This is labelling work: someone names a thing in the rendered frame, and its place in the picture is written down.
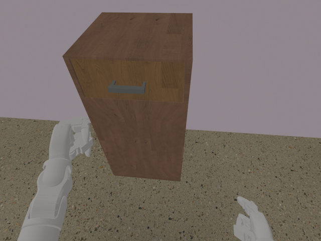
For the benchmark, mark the robot right hand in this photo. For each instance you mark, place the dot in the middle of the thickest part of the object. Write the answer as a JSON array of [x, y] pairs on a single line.
[[251, 229]]

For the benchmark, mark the cabinet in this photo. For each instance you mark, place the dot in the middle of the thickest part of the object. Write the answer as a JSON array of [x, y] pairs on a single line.
[[140, 138]]

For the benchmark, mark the handle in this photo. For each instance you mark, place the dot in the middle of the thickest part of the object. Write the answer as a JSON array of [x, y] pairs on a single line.
[[126, 89]]

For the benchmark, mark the drawer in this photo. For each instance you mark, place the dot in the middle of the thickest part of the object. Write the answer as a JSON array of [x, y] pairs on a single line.
[[164, 80]]

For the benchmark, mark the robot left hand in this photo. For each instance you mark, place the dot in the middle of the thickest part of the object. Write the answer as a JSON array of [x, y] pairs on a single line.
[[63, 138]]

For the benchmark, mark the left robot forearm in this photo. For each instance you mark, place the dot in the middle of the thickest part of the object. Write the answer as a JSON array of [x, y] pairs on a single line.
[[46, 212]]

